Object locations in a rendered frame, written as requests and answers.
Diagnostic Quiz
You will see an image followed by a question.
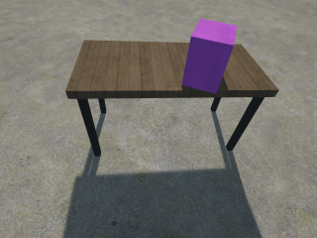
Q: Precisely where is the carton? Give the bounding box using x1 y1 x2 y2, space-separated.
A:
181 19 237 94

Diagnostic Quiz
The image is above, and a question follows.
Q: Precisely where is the table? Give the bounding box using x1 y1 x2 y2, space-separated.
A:
65 40 279 157

